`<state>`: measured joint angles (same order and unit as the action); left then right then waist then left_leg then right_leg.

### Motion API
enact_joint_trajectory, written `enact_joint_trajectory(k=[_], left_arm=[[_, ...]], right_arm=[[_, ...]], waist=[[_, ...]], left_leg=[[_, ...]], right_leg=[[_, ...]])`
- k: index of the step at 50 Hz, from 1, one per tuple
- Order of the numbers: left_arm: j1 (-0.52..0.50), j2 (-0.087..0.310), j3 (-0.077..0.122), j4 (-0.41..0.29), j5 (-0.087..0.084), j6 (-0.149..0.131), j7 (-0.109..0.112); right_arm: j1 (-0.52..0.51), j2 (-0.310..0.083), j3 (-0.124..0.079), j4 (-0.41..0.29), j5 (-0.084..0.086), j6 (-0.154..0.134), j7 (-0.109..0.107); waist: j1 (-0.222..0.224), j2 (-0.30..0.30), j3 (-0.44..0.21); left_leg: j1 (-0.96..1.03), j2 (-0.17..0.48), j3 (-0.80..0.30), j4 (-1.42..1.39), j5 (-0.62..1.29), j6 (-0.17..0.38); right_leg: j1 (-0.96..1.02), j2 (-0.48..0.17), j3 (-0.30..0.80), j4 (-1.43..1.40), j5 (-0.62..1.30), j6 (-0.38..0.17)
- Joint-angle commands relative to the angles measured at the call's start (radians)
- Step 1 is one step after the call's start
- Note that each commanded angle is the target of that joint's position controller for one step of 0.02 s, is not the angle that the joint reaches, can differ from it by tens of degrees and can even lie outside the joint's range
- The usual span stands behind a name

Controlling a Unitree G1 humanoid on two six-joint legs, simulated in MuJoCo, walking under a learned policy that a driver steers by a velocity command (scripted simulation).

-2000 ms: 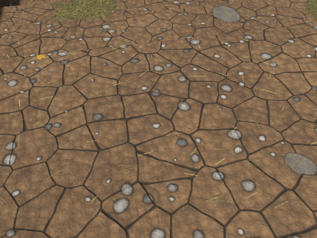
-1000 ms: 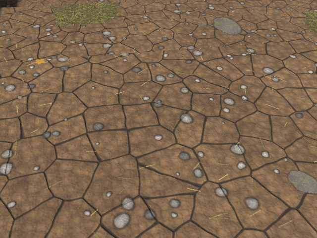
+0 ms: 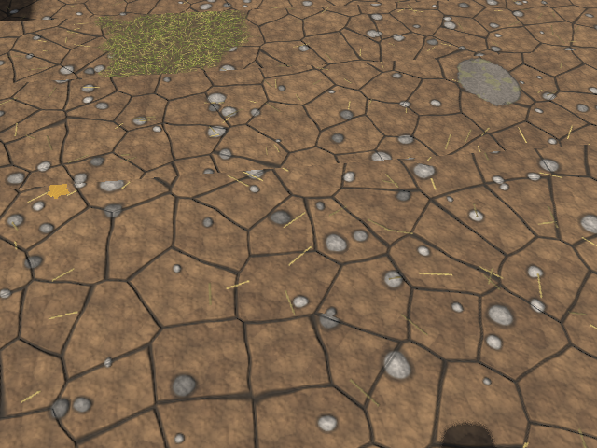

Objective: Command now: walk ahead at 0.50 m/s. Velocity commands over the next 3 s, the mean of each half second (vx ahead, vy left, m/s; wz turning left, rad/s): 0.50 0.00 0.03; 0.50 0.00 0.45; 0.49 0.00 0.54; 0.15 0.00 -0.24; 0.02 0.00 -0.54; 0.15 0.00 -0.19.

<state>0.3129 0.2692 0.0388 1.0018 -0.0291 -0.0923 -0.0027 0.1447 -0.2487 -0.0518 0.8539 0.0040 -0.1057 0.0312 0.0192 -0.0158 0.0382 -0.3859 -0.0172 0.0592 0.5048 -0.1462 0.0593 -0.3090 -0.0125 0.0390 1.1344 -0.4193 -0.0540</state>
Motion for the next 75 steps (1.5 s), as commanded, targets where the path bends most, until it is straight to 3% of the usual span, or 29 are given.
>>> enact_joint_trajectory(k=[1,5,12,19,21,22,23,24,25,26,27,30,34,39,44,47,49,50,51,52,53,54,55,56,60,66,72,74,75], left_arm=[[-0.028,0.102,0.03,-0.07,0.006,-0.018,0.006],[-0.056,0.055,0.028,-0.081,0.016,0.018,0.009],[-0.303,0.031,0.019,-0.157,0.019,0.006,-0.005],[-0.4,0.063,0.02,-0.211,0.008,-0.013,-0.04],[-0.27,0.108,0.046,-0.181,0.01,-0.018,-0.037],[-0.094,0.158,0.073,-0.128,0.014,-0.019,-0.029],[0.092,0.24,0.093,-0.096,0.029,-0.018,-0.017],[0.122,0.27,0.096,-0.076,0.031,-0.013,-0.023],[0.087,0.166,0.069,-0.089,0.022,-0.016,-0.022],[0.001,0.124,0.056,-0.103,0.02,-0.02,-0.018],[-0.077,0.099,0.047,-0.114,0.025,-0.024,-0.018],[-0.147,0.049,0.038,-0.102,0.045,-0.034,-0.02],[-0.123,0.09,0.052,-0.078,0.047,-0.039,-0.001],[-0.091,0.119,0.057,-0.074,0.043,-0.025,0.021],[0.009,0.145,0.067,-0.049,0.026,0.008,0.028],[-0.017,0.174,0.075,-0.064,0.016,0.03,0.031],[-0.049,0.206,0.083,-0.078,0.008,0.045,0.036],[-0.075,0.206,0.08,-0.088,0.002,0.047,0.036],[-0.059,0.153,0.063,-0.109,0.027,0.036,0.034],[0.011,0.026,0.026,-0.167,0.035,-0.003,0.016],[-0.1,0.117,0.042,-0.19,-0.005,-0.05,-0.001],[-0.163,0.13,0.046,-0.212,-0.032,-0.067,-0.008],[-0.162,0.118,0.046,-0.201,-0.016,-0.071,-0.001],[-0.156,0.132,0.057,-0.189,0.01,-0.061,0.006],[-0.157,0.099,0.06,-0.21,0.037,-0.011,0.011],[-0.364,0.051,0.036,-0.289,0.035,-0.013,0.001],[-0.37,0.115,0.054,-0.328,0.026,-0.041,-0.025],[-0.224,0.144,0.067,-0.287,0.057,-0.057,-0.029],[-0.092,0.187,0.073,-0.271,0.082,-0.061,-0.031]], right_arm=[[0.077,-0.1,-0.021,-0.021,-0.016,-0.011,0.0],[0.123,-0.124,-0.029,0.013,-0.007,-0.016,-0.008],[0.223,-0.145,-0.031,0.061,0.003,0.002,-0.036],[0.279,-0.164,-0.046,0.112,0.014,0.034,-0.047],[0.247,-0.173,-0.048,0.105,0.015,0.044,-0.048],[0.234,-0.149,-0.037,0.094,0.009,0.047,-0.047],[0.248,-0.111,-0.018,0.065,-0.011,0.046,-0.047],[0.383,0.025,0.016,0.071,0.007,0.026,-0.038],[0.305,-0.104,-0.014,0.08,0.035,0.01,-0.039],[0.221,-0.147,-0.029,0.051,0.052,0.002,-0.04],[0.184,-0.139,-0.031,0.046,0.048,0.003,-0.048],[0.213,-0.077,-0.04,0.055,0.035,0.038,-0.05],[0.147,-0.061,-0.046,0.016,0.027,0.068,-0.049],[0.01,-0.044,-0.037,-0.037,0.018,0.057,-0.023],[-0.145,-0.027,-0.02,-0.122,0.018,0.057,0.011],[-0.123,-0.058,-0.034,-0.153,0.021,0.063,0.028],[0.021,-0.117,-0.065,-0.138,0.026,0.07,0.028],[0.182,-0.174,-0.098,-0.099,0.027,0.071,0.017],[0.3,-0.269,-0.128,-0.073,0.026,0.081,-0.008],[0.229,-0.336,-0.129,-0.106,0.023,0.068,-0.008],[0.266,-0.247,-0.1,-0.113,0.011,0.058,0.001],[0.232,-0.19,-0.085,-0.109,0.007,0.046,0.002],[0.161,-0.155,-0.075,-0.12,0.011,0.037,0.003],[0.101,-0.119,-0.063,-0.134,0.011,0.033,-0.001],[0.107,-0.153,-0.065,-0.151,0.006,0.028,-0.027],[0.194,-0.168,-0.071,-0.137,0.014,0.048,-0.05],[0.24,-0.155,-0.066,-0.121,0.015,0.067,-0.064],[0.222,-0.123,-0.054,-0.126,0.012,0.071,-0.071],[0.216,-0.085,-0.038,-0.148,-0.005,0.069,-0.072]], waist=[[-0.024,0.077,-0.091],[-0.003,0.071,-0.04],[-0.068,0.07,0.024],[-0.062,0.085,0.04],[0.021,0.107,-0.041],[0.098,0.091,-0.148],[0.144,-0.039,-0.31],[0.066,-0.296,-0.429],[0.103,-0.167,-0.348],[0.085,-0.131,-0.208],[0.05,-0.056,-0.139],[-0.019,-0.083,-0.063],[-0.028,-0.042,-0.002],[0.007,-0.022,0.03],[0.06,-0.004,0.076],[0.013,-0.049,0.029],[-0.083,-0.083,-0.066],[-0.173,-0.057,-0.146],[-0.195,0.096,-0.227],[-0.066,0.289,-0.329],[-0.139,0.153,-0.372],[-0.127,0.112,-0.239],[-0.073,0.01,-0.146],[-0.04,0.005,-0.112],[0.001,0.021,-0.071],[-0.075,0.094,-0.034],[-0.064,0.145,-0.037],[-0.001,0.148,-0.111],[0.047,0.063,-0.249]], left_leg=[[0.317,0.268,-0.343,-0.298,0.122,0.156],[0.252,0.244,-0.236,-0.371,0.219,0.178],[0.279,0.195,-0.114,-0.41,0.18,0.137],[0.492,0.287,-0.123,-0.298,0.307,0.115],[0.471,0.26,-0.118,-0.14,0.577,0.09],[0.378,0.202,-0.09,0.056,0.589,0.062],[0.146,0.121,-0.046,0.385,0.249,0.025],[-0.217,-0.045,-0.097,0.688,-0.43,-0.025],[-0.307,0.006,-0.215,0.793,-0.439,-0.011],[-0.355,0.053,-0.194,0.796,-0.341,0.002],[-0.31,0.105,-0.174,0.756,-0.246,0.0],[-0.18,0.165,-0.176,0.665,-0.129,-0.005],[-0.278,0.175,-0.183,0.573,0.0,-0.022],[-0.3,0.154,-0.115,0.309,0.206,-0.032],[-0.364,0.129,-0.031,0.167,0.154,-0.004],[-0.252,0.061,0.044,0.145,0.025,0.04],[-0.04,-0.015,0.085,0.142,-0.06,0.086],[0.201,-0.051,0.071,0.053,0.013,0.126],[0.486,0.107,-0.191,0.022,0.025,0.187],[0.767,0.339,-0.801,-0.128,-0.09,0.403],[0.778,0.356,-0.853,-0.228,-0.125,0.38],[0.677,0.323,-0.692,-0.221,-0.072,0.331],[0.513,0.271,-0.56,-0.219,0.029,0.288],[0.393,0.23,-0.468,-0.225,0.114,0.256],[0.201,0.179,-0.368,-0.277,0.273,0.254],[0.126,0.09,-0.291,-0.239,0.179,0.163],[0.279,0.156,-0.436,-0.077,0.16,0.141],[0.302,0.091,-0.378,0.1,0.407,0.081],[0.19,0.03,-0.312,0.344,0.284,0.027]], right_leg=[[-0.3,-0.125,0.046,0.04,0.131,-0.006],[-0.322,-0.142,0.022,-0.089,0.213,0.026],[-0.339,-0.096,-0.031,-0.489,0.528,0.05],[-0.333,-0.061,-0.034,-0.628,0.397,-0.008],[-0.106,-0.004,-0.074,-0.657,0.353,-0.038],[0.148,-0.008,-0.066,-0.647,0.379,-0.067],[0.468,-0.219,0.169,-0.623,0.372,-0.13],[0.741,-0.417,0.621,-0.761,0.167,-0.268],[0.664,-0.381,0.61,-0.821,0.064,-0.219],[0.526,-0.356,0.449,-0.844,0.1,-0.169],[0.382,-0.323,0.337,-0.879,0.18,-0.144],[0.174,-0.251,0.126,-0.972,0.297,-0.114],[0.153,-0.245,-0.019,-1.021,0.417,-0.128],[0.209,-0.221,-0.163,-1.033,0.494,-0.102],[0.39,-0.272,-0.227,-0.971,0.609,-0.096],[0.448,-0.284,-0.273,-0.834,0.98,-0.071],[0.427,-0.275,-0.288,-0.599,1.219,-0.049],[0.328,-0.236,-0.304,-0.38,1.135,-0.016],[0.059,-0.174,-0.301,-0.054,0.66,0.032],[-0.357,0.064,-0.133,0.292,-0.157,0.088],[-0.464,0.026,0.06,0.331,-0.146,0.057],[-0.514,-0.02,0.052,0.284,-0.072,0.028],[-0.467,-0.069,0.051,0.178,0.005,0.024],[-0.395,-0.1,0.048,0.086,0.045,0.032],[-0.298,-0.107,0.024,-0.093,0.151,0.095],[-0.222,-0.015,-0.008,-0.521,0.517,0.109],[-0.187,0.012,0.015,-0.647,0.401,0.057],[0.013,0.009,-0.02,-0.711,0.539,-0.004],[0.268,-0.136,0.109,-0.635,0.848,-0.07]])
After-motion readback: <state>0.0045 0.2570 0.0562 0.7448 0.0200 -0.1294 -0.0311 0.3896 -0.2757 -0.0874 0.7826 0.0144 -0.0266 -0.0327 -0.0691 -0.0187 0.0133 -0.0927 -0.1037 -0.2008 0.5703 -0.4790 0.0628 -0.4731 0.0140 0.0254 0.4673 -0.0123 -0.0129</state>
